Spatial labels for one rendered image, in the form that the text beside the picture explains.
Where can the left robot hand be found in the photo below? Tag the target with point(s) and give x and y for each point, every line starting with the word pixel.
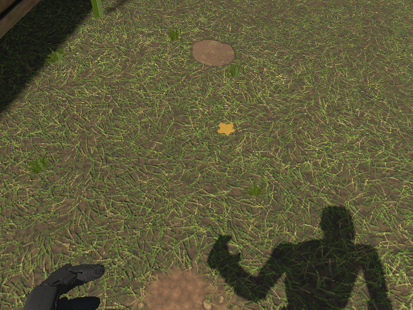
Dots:
pixel 46 295

